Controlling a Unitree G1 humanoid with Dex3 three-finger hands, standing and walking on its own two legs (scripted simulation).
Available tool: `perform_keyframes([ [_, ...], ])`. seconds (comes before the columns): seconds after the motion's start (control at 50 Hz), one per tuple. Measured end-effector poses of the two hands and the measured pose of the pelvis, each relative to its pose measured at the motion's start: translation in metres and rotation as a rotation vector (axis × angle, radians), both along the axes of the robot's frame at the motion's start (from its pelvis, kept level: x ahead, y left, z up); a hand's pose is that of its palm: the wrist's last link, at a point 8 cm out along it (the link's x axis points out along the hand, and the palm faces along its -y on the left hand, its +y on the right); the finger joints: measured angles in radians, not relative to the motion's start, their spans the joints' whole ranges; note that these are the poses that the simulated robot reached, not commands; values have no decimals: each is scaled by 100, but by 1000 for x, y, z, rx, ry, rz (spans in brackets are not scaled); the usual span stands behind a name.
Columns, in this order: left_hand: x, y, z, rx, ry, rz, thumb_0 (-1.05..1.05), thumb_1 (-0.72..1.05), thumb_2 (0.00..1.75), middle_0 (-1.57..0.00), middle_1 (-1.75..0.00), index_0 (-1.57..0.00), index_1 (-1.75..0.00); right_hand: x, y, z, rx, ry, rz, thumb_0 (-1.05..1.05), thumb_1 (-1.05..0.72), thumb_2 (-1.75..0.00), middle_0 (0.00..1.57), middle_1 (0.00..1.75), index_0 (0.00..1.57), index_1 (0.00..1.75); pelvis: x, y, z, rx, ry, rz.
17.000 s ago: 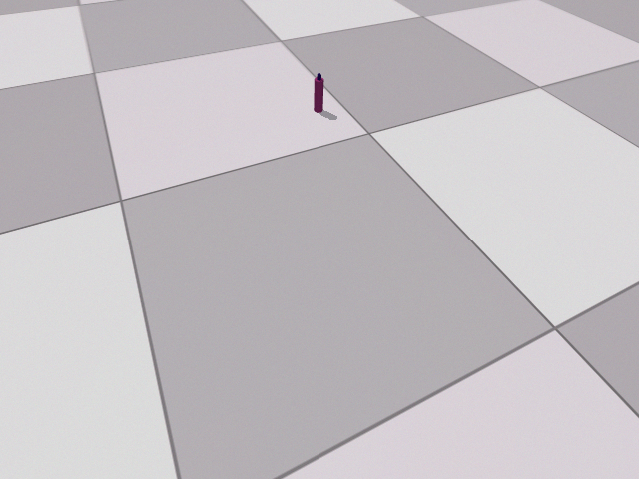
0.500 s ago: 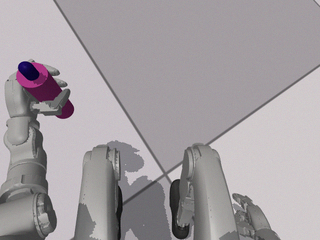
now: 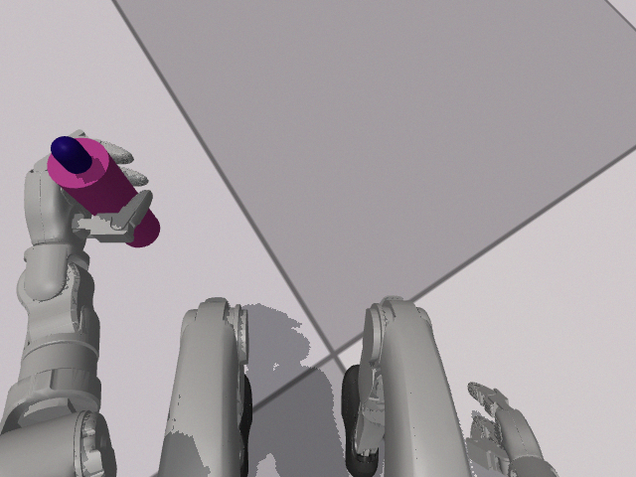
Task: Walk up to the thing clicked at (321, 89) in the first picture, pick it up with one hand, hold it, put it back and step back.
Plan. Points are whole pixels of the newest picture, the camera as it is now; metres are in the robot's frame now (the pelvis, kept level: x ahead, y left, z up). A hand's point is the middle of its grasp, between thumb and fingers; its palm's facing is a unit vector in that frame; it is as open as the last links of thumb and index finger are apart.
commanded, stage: lift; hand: left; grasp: from the side
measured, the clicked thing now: (110, 196) +0.42 +0.25 -0.02
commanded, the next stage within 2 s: hold in 1.74 s
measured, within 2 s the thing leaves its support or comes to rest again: neither
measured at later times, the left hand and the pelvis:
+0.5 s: hand (40, 136) +0.40 +0.22 +0.15, palm faces +0.19 -0.98 -0.04, open 7.5 cm; pelvis +0.03 +0.01 +0.13, yaw +1 degrees
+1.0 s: hand out of the picture +0.39 +0.21 +0.27, palm faces +0.18 -0.98 -0.03, open 7.5 cm; pelvis +0.06 +0.01 +0.24, yaw +2 degrees
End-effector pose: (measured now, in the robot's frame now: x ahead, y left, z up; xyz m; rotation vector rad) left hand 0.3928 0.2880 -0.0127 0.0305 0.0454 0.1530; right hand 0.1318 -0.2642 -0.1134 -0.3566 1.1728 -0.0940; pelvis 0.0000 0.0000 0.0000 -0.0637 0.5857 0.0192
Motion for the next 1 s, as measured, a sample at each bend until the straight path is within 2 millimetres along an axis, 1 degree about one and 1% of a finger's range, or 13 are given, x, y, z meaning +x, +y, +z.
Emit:
perform_keyframes([
  [0.12, -7, -3, 33, -2, -5, 10, 2, -10, 112, -86, -106, -88, -108, 12, 4, 24, 12, -37, -10, 1, -91, -90, 20, 30, 21, 30, 3, 0, 25, 1, -2, 1],
  [0.26, -13, -9, 77, 3, 2, 6, 2, -10, 112, -86, -106, -88, -108, 30, 11, 62, 23, -94, -27, 1, -90, -90, 20, 30, 21, 30, 9, 3, 60, -2, -19, 3],
  [0.36, -19, -11, 111, 6, 13, 22, 2, -10, 112, -86, -106, -88, -108, 43, 16, 92, 32, -133, -34, 1, -89, -89, 20, 30, 21, 30, 15, 4, 88, -1, -40, 6],
  [0.48, -25, -15, 156, 5, 16, 37, 2, -10, 112, -86, -106, -88, -108, 55, 23, 132, 42, -173, -37, 1, -89, -89, 20, 30, 21, 30, 24, 5, 125, 0, -79, 11],
  [0.58, -29, -19, 193, 10, 22, 30, 2, -10, 112, -86, -106, -88, -108, 61, 27, 168, 45, -201, -41, 1, -89, -89, 20, 30, 21, 30, 32, 6, 157, 0, -122, 17],
  [0.66, -30, -19, 219, 3, 20, 46, 2, -10, 112, -86, -106, -88, -108, 62, 29, 196, 45, -219, -41, 1, -89, -89, 20, 30, 21, 30, 37, 7, 180, 3, -159, 23],
  [0.74, -29, -18, 238, 2, 22, 49, 2, -10, 112, -86, -106, -88, -108, 62, 29, 218, 43, -229, -41, 1, -89, -89, 20, 30, 21, 30, 42, 7, 199, 5, -191, 27],
  [0.82, -29, -20, 254, 3, 31, 35, 2, -10, 112, -86, -106, -88, -108, 61, 29, 236, 43, -231, -43, 1, -89, -89, 20, 30, 21, 30, 47, 8, 216, 8, -221, 29],
  [0.9, -29, -23, 269, -5, 28, 30, 2, -10, 112, -86, -106, -88, -108, 61, 29, 250, 44, -229, -43, 1, -89, -89, 20, 30, 21, 30, 51, 9, 230, 11, -246, 30],
  [1.0, -28, -27, 285, -5, 20, 25, 2, -10, 112, -86, -106, -88, -108, 62, 32, 263, 50, -224, -41, 1, -90, -90, 20, 30, 21, 30, 56, 10, 244, 16, -273, 29],
])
